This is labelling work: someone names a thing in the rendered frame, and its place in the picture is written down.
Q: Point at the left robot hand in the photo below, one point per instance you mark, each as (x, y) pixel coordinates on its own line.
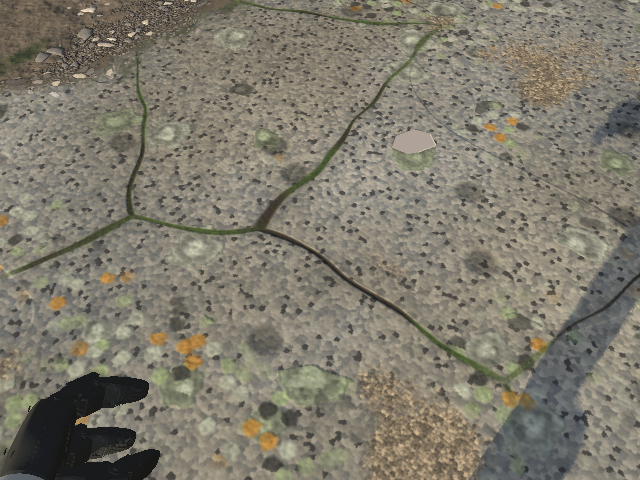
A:
(49, 445)

